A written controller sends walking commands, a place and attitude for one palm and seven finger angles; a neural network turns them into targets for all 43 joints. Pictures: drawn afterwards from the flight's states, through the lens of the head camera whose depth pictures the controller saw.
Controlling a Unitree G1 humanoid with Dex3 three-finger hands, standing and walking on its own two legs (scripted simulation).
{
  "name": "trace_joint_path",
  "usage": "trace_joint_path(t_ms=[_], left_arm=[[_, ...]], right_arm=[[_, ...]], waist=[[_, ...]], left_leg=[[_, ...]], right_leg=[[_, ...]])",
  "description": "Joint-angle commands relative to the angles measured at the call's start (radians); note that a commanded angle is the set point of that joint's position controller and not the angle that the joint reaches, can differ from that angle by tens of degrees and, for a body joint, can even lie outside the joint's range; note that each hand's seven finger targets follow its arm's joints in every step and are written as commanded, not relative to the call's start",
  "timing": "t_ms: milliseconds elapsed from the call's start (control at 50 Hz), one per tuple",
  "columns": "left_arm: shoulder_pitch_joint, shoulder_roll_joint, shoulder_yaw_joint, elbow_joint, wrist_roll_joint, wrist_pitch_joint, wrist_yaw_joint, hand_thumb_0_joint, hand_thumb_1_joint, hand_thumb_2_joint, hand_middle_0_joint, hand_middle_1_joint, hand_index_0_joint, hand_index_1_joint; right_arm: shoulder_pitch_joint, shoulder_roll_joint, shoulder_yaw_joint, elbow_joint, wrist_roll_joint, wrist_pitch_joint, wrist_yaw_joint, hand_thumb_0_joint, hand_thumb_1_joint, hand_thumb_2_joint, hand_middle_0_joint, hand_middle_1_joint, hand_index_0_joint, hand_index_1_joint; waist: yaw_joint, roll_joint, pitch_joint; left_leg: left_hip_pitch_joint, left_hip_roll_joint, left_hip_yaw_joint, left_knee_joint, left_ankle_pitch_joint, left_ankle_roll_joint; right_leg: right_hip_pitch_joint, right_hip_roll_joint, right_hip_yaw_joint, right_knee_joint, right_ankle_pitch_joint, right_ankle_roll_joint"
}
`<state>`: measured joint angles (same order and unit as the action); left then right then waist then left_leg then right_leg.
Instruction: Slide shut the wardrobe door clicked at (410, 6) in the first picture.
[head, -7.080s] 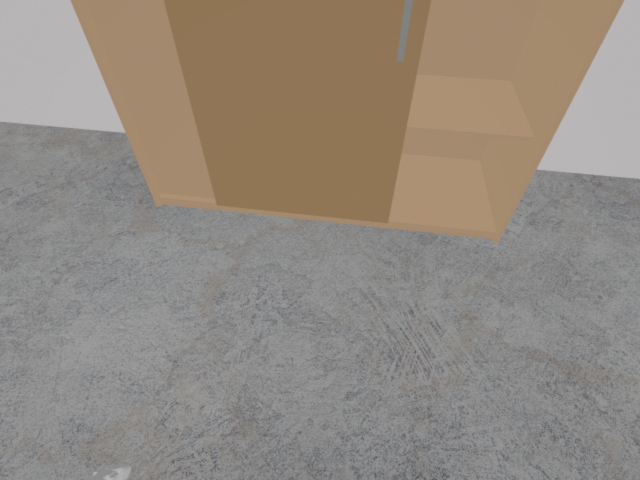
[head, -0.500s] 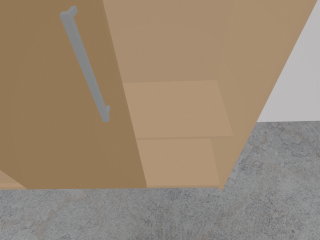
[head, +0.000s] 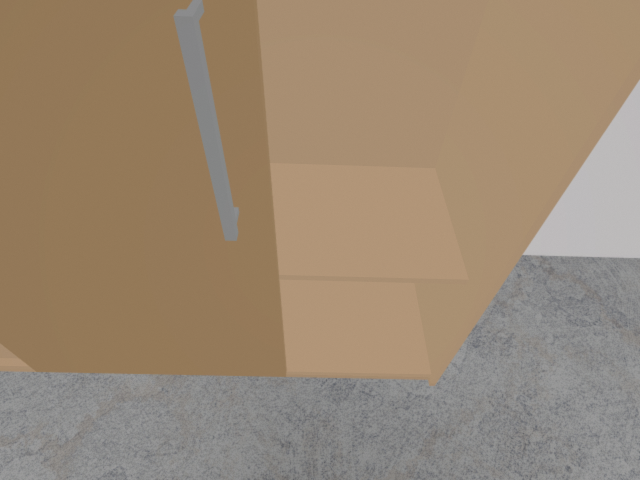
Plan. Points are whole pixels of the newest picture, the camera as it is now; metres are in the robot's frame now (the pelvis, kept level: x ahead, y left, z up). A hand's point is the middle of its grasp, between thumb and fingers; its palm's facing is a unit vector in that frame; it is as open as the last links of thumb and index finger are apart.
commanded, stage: come to a stop and stand still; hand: left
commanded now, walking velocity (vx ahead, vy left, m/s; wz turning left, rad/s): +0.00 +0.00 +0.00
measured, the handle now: (217, 142) +0.49 +0.19 +0.16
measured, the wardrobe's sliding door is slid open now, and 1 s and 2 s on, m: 0.46 0.46 0.46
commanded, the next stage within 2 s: look again from close up in 0.32 s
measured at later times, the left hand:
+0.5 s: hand out of the picture +0.01 +0.16 -0.18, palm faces +0.03 -0.97 -0.22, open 7.3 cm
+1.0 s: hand out of the picture +0.01 +0.14 -0.18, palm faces +0.03 -0.98 -0.21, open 7.3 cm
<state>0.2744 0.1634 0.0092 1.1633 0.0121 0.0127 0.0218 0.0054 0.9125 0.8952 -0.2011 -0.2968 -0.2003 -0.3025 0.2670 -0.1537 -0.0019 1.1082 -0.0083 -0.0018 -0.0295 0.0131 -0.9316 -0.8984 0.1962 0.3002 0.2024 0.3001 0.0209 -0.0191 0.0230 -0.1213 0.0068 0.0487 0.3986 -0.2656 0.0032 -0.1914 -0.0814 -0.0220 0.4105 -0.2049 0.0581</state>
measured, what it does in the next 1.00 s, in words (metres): stands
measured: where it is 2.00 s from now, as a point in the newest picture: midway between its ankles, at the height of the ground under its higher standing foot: outside the picture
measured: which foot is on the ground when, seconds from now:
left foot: down 0.00-1.00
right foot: down 0.00-1.00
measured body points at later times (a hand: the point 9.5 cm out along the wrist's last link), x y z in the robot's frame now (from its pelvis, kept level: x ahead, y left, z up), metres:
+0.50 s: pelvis +0.01 -0.01 -0.01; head +0.02 -0.03 +0.44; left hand +0.01 +0.21 -0.16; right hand +0.01 -0.23 -0.18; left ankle -0.03 +0.11 -0.74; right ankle +0.01 -0.16 -0.74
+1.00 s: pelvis +0.00 -0.03 -0.01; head +0.02 -0.05 +0.44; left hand +0.01 +0.19 -0.16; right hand +0.01 -0.25 -0.17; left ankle -0.03 +0.11 -0.74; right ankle +0.01 -0.16 -0.74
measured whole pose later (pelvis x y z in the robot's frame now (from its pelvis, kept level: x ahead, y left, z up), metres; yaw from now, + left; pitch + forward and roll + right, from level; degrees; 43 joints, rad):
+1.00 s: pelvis +0.00 -0.03 -0.01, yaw +0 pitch -1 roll +1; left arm 0.26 0.15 0.00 1.11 0.01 -0.01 0.02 0.01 0.92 0.90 -0.20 -0.30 -0.20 -0.30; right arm 0.28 -0.16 0.01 1.11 -0.01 -0.01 -0.02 0.01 -0.91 -0.90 0.19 0.30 0.20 0.30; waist 0.00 0.02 0.03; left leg -0.13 0.05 0.03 0.46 -0.30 -0.05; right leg -0.23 -0.04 -0.04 0.52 -0.27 0.01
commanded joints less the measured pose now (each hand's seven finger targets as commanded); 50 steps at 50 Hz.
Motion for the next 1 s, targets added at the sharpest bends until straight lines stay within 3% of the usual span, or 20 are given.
trace_joint_path(t_ms=[0, 140, 220, 240, 260, 280, 300, 340, 400, 540, 600, 860, 980], left_arm=[[0.050, 0.088, 0.008, -0.014, -0.001, -0.019, 0.012, 0.000, 0.900, 0.900, -0.200, -0.300, -0.200, -0.300], [0.068, 0.070, 0.008, -0.004, -0.003, -0.026, 0.017, 0.000, 0.900, 0.900, -0.200, -0.300, -0.200, -0.300], [0.069, 0.063, 0.009, -0.005, -0.003, -0.027, 0.018, 0.000, 0.900, 0.900, -0.200, -0.300, -0.200, -0.300], [0.112, 0.098, 0.001, 0.000, 0.010, -0.055, 0.058, 0.000, 0.900, 0.900, -0.200, -0.300, -0.200, -0.300], [0.096, 0.129, 0.010, -0.042, 0.004, -0.061, 0.047, 0.000, 0.900, 0.900, -0.200, -0.300, -0.200, -0.300], [0.064, 0.109, 0.001, -0.057, 0.002, -0.058, 0.036, 0.000, 0.900, 0.900, -0.200, -0.300, -0.200, -0.300], [0.048, 0.108, 0.002, -0.068, 0.002, -0.053, 0.028, 0.000, 0.900, 0.900, -0.200, -0.300, -0.200, -0.300], [0.055, 0.094, 0.002, -0.072, 0.002, -0.049, 0.020, 0.000, 0.900, 0.900, -0.200, -0.300, -0.200, -0.300], [0.043, 0.094, 0.001, -0.076, -0.001, -0.047, 0.014, 0.000, 0.900, 0.900, -0.200, -0.300, -0.200, -0.300], [0.032, 0.110, 0.005, -0.085, -0.001, -0.039, 0.012, 0.000, 0.900, 0.900, -0.200, -0.300, -0.200, -0.300], [0.028, 0.116, 0.009, -0.090, 0.000, -0.039, 0.009, 0.000, 0.900, 0.900, -0.200, -0.300, -0.200, -0.300], [0.030, 0.118, 0.014, -0.084, 0.000, -0.043, 0.009, 0.000, 0.900, 0.900, -0.200, -0.300, -0.200, -0.300], [0.039, 0.108, 0.014, -0.074, 0.000, -0.041, 0.008, 0.000, 0.900, 0.900, -0.200, -0.300, -0.200, -0.300]], right_arm=[[0.069, -0.104, -0.017, -0.016, 0.005, -0.020, -0.008, 0.000, -0.900, -0.900, 0.200, 0.300, 0.200, 0.300], [0.098, -0.084, -0.016, 0.004, 0.003, -0.026, -0.013, 0.000, -0.900, -0.900, 0.200, 0.300, 0.200, 0.300], [0.106, -0.073, -0.014, 0.011, 0.003, -0.025, -0.014, 0.000, -0.900, -0.900, 0.200, 0.300, 0.200, 0.300], [0.011, -0.120, -0.015, -0.061, 0.010, -0.039, 0.004, 0.000, -0.900, -0.900, 0.200, 0.300, 0.200, 0.300], [0.075, -0.067, -0.018, -0.083, 0.000, -0.030, 0.006, 0.000, -0.900, -0.900, 0.200, 0.300, 0.200, 0.300], [0.100, -0.065, -0.014, -0.078, 0.000, -0.031, 0.009, 0.000, -0.900, -0.900, 0.200, 0.300, 0.200, 0.300], [0.091, -0.073, -0.010, -0.086, -0.008, -0.030, 0.011, 0.000, -0.900, -0.900, 0.200, 0.300, 0.200, 0.300], [0.104, -0.078, -0.007, -0.094, -0.006, -0.036, 0.008, 0.000, -0.900, -0.900, 0.200, 0.300, 0.200, 0.300], [0.107, -0.085, -0.007, -0.096, -0.005, -0.036, 0.002, 0.000, -0.900, -0.900, 0.200, 0.300, 0.200, 0.300], [0.091, -0.098, -0.006, -0.074, -0.006, -0.032, 0.004, 0.000, -0.900, -0.900, 0.200, 0.300, 0.200, 0.300], [0.086, -0.097, -0.005, -0.065, -0.005, -0.029, 0.003, 0.000, -0.900, -0.900, 0.200, 0.300, 0.200, 0.300], [0.080, -0.096, -0.003, -0.027, -0.005, -0.028, 0.001, 0.000, -0.900, -0.900, 0.200, 0.300, 0.200, 0.300], [0.085, -0.091, -0.001, -0.015, -0.004, -0.026, 0.000, 0.000, -0.900, -0.900, 0.200, 0.300, 0.200, 0.300]], waist=[[-0.011, 0.033, 0.032], [-0.014, 0.032, 0.018], [-0.014, 0.014, 0.043], [0.008, -0.001, 0.061], [-0.034, 0.032, 0.002], [-0.036, 0.045, 0.008], [-0.028, 0.104, 0.014], [-0.026, 0.089, -0.005], [-0.027, 0.021, 0.011], [-0.022, 0.023, 0.050], [-0.021, -0.013, 0.048], [-0.020, 0.007, 0.016], [-0.020, 0.012, 0.029]], left_leg=[[-0.045, 0.104, -0.073, -0.092, 0.199, 0.012], [-0.024, 0.102, -0.062, -0.077, 0.253, 0.007], [-0.041, 0.102, -0.062, -0.080, 0.237, 0.007], [-0.134, 0.115, -0.025, 0.127, 0.327, -0.020], [-0.115, 0.063, -0.043, 0.068, 0.061, -0.009], [-0.131, 0.072, -0.055, 0.036, 0.043, -0.002], [-0.141, 0.076, -0.054, 0.038, 0.060, 0.015], [-0.130, 0.089, -0.072, 0.042, 0.154, 0.021], [-0.115, 0.090, -0.071, 0.038, 0.194, 0.024], [-0.112, 0.082, -0.058, -0.001, 0.137, 0.017], [-0.107, 0.080, -0.053, -0.008, 0.106, 0.017], [-0.068, 0.082, -0.041, -0.005, 0.146, 0.005], [-0.065, 0.084, -0.039, -0.016, 0.129, 0.006]], right_leg=[[0.022, -0.027, 0.024, -0.047, 0.124, -0.050], [0.039, -0.030, 0.024, -0.041, 0.178, -0.056], [0.038, -0.029, 0.023, -0.044, 0.174, -0.058], [0.021, -0.080, 0.072, -0.002, 0.476, -0.068], [0.034, -0.091, 0.077, 0.023, 0.327, -0.085], [-0.006, -0.057, 0.053, 0.032, 0.099, -0.091], [-0.017, -0.033, 0.031, 0.040, 0.024, -0.089], [-0.010, -0.019, 0.019, 0.065, 0.046, -0.087], [-0.013, -0.019, 0.019, 0.070, 0.115, -0.085], [-0.032, -0.020, 0.035, 0.056, 0.094, -0.081], [-0.029, -0.020, 0.038, 0.040, 0.075, -0.081], [-0.007, -0.029, 0.048, 0.028, 0.152, -0.085], [-0.015, -0.025, 0.051, 0.012, 0.122, -0.085]])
